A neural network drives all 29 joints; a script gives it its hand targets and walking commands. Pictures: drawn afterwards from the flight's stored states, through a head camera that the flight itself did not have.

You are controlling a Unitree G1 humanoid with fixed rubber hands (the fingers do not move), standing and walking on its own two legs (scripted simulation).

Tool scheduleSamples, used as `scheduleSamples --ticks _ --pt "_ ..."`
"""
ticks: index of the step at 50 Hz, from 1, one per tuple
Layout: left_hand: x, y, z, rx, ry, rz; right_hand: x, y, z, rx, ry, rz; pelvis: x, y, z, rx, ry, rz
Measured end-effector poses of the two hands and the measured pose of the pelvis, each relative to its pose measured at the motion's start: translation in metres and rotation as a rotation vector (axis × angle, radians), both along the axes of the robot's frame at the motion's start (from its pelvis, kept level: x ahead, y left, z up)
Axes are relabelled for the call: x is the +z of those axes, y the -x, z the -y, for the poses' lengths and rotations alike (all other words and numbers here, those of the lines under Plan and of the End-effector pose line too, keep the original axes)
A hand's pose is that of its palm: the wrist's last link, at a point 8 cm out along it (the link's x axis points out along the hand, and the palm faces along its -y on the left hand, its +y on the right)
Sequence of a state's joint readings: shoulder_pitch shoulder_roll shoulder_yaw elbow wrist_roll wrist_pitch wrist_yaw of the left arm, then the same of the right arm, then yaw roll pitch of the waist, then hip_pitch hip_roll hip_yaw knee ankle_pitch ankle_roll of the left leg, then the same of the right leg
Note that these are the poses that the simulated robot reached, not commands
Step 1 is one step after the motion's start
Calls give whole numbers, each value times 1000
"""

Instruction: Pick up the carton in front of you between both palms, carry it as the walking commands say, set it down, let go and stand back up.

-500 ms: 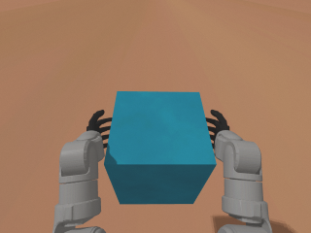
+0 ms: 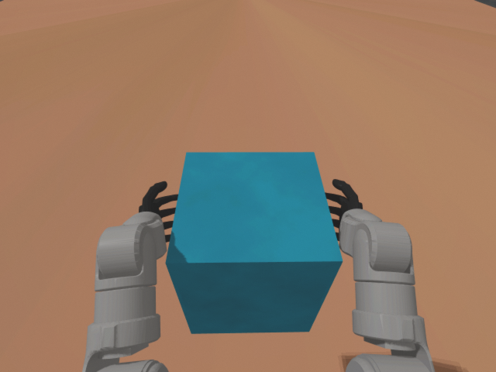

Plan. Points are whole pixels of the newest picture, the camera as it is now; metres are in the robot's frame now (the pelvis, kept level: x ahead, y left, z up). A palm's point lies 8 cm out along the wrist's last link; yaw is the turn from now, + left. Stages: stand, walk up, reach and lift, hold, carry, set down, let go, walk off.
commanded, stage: carry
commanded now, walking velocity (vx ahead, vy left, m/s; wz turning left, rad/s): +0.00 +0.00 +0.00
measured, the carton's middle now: (250, 246) +0.34 +0.00 +0.05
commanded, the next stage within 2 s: none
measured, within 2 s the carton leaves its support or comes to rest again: neither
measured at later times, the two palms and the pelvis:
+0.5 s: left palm (156, 232) +0.32 +0.14 +0.12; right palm (357, 229) +0.31 -0.16 +0.12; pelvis -0.01 -0.01 +0.00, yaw +0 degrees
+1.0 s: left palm (149, 206) +0.34 +0.15 +0.15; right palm (349, 199) +0.35 -0.15 +0.16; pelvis +0.01 +0.00 +0.00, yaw +0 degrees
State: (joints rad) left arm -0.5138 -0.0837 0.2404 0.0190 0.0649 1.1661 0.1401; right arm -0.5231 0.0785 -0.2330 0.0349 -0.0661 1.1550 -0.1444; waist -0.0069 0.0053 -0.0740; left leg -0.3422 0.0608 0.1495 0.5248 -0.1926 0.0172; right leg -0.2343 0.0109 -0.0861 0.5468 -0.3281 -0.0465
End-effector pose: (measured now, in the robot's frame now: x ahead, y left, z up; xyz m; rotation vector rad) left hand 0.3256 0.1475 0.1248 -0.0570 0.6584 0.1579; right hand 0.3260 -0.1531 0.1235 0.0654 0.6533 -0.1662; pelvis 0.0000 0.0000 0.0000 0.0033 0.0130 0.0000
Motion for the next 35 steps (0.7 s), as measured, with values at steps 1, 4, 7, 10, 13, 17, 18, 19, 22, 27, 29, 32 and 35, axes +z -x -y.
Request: scheduleSamples --ticks 1,4,7,10,13,17,18,19,22,27,29,32,35 --pt "0 1 1 0 0 0 0 1 1 0 0 0 0 1 0 0 0 0" --pt "0 3 2 -2 0 -1 0 3 2 -2 0 -1 0 4 2 -1 0 1" --pt "0 5 4 -3 0 -1 0 5 4 -3 0 -1 0 6 3 -2 1 1" --pt "-1 6 5 -3 1 -1 0 7 5 -4 0 -1 0 7 4 -3 1 2" --pt "-1 7 6 -4 1 -1 0 8 6 -4 0 -1 0 9 5 -4 1 2" --pt "-1 8 7 -4 1 -1 0 10 7 -5 0 -1 0 11 6 -4 1 3" --pt "-1 9 7 -4 1 -1 0 10 7 -5 0 -1 0 11 6 -5 1 3" --pt "-1 9 8 -4 1 -1 -1 10 8 -5 0 -1 0 11 6 -5 1 3" --pt "-1 10 8 -4 1 -1 -1 11 8 -5 -1 -1 0 12 7 -5 1 3" --pt "-1 11 9 -5 1 -1 -1 12 9 -6 -1 -1 -1 13 8 -6 1 3" --pt "-1 11 10 -5 1 -1 -1 13 10 -7 -1 -1 -1 14 8 -7 1 3" --pt "-1 11 11 -6 1 -1 -1 13 11 -7 -1 -1 -1 14 9 -7 1 4" --pt "-1 12 11 -7 1 -1 -1 14 11 -8 -1 -1 -1 15 9 -8 1 4"
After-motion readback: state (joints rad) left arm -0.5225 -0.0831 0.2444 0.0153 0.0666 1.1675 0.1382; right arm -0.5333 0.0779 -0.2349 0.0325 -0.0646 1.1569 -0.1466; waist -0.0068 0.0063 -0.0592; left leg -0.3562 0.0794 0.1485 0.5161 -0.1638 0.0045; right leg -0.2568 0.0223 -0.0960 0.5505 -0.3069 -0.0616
